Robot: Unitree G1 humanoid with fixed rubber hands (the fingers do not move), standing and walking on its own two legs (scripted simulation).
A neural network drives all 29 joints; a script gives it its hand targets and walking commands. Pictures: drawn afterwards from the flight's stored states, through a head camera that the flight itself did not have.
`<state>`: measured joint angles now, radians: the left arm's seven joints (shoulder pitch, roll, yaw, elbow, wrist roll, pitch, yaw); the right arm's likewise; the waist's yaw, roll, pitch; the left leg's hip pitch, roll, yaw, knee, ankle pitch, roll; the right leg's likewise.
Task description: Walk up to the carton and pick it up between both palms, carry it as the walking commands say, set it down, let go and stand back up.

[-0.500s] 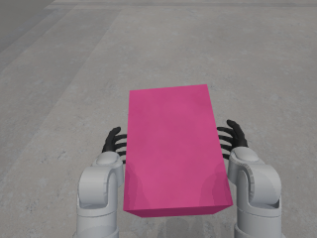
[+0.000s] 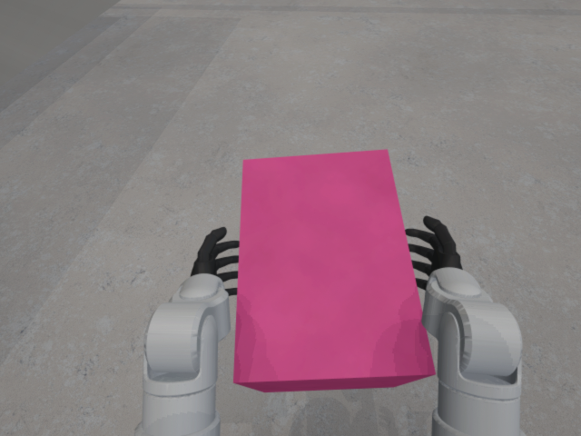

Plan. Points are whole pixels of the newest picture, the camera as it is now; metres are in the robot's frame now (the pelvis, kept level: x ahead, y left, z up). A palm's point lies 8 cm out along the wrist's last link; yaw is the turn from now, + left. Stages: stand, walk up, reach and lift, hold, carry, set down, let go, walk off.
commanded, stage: carry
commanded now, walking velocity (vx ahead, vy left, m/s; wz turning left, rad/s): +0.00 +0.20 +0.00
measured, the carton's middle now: (321, 279) +0.33 +0.00 +0.02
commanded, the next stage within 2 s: none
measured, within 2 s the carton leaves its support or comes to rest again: neither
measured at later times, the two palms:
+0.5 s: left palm (153, 291) +0.26 +0.21 +0.10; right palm (384, 286) +0.27 -0.07 +0.11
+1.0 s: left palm (112, 296) +0.25 +0.25 +0.11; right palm (348, 293) +0.26 -0.03 +0.11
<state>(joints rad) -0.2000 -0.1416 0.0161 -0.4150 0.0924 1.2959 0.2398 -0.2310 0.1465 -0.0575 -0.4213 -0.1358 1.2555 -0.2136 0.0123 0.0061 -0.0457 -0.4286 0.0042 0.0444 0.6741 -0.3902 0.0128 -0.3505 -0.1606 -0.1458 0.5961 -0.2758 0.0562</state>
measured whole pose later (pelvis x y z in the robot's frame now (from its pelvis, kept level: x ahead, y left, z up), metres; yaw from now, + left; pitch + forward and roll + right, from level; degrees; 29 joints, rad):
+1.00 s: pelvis -0.02 +0.12 +0.01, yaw +0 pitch +3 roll +1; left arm -0.19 -0.14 0.01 -0.41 0.09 1.29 0.23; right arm -0.22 0.14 -0.05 -0.43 -0.14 1.26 -0.22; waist 0.00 0.02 -0.05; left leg -0.45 -0.02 0.03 0.77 -0.38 0.01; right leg -0.31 -0.13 -0.16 0.56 -0.30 0.02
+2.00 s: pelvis -0.03 +0.15 +0.01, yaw +0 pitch +1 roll +1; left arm -0.21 -0.14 0.02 -0.37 0.11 1.31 0.24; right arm -0.25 0.15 -0.06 -0.38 -0.15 1.27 -0.22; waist 0.00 0.02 -0.06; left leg -0.32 0.03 0.04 0.49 -0.19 -0.02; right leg -0.27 -0.13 -0.14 0.53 -0.27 0.05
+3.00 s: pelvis -0.01 +0.12 +0.00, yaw +0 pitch +1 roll +0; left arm -0.26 -0.15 0.07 -0.25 0.13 1.25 0.21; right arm -0.28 0.16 -0.09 -0.27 -0.17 1.20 -0.19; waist 0.01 0.01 -0.05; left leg -0.30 0.10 0.03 0.51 -0.23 -0.07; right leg -0.24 -0.08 -0.16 0.55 -0.32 0.01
